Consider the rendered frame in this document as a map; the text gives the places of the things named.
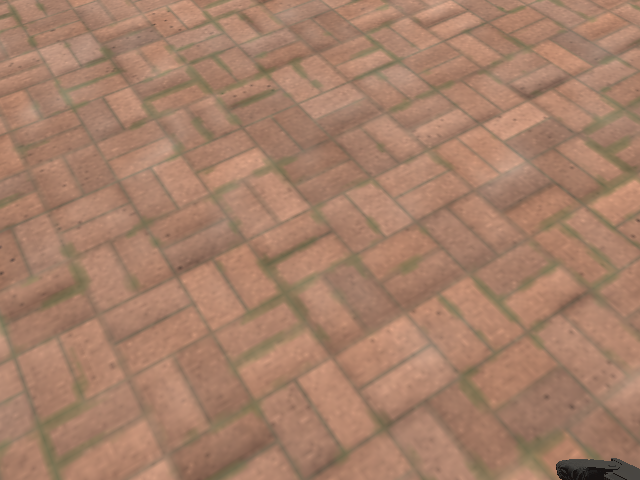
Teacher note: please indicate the right robot hand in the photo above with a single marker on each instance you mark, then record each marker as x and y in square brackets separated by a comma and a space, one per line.
[584, 469]

